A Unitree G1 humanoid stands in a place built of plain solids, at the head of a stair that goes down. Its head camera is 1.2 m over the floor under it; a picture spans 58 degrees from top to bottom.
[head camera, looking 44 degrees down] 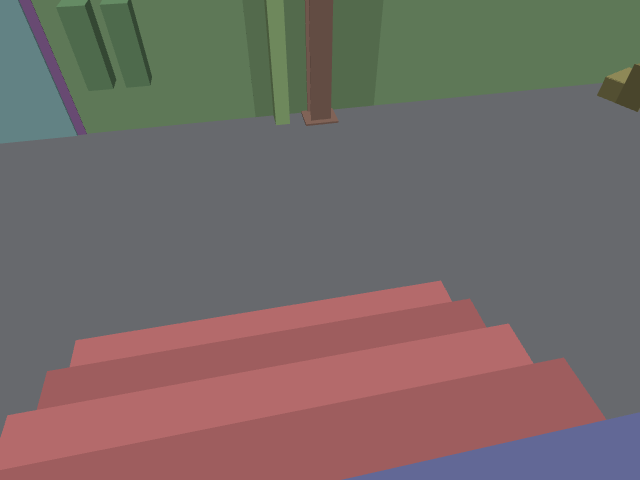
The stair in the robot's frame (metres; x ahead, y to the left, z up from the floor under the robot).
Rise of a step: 0.18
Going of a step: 0.28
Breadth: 2.00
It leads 12 degrees to the left of straight ahead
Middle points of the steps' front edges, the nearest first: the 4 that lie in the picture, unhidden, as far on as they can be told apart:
0.62 0.11 -0.18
0.90 0.16 -0.36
1.17 0.22 -0.53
1.44 0.28 -0.71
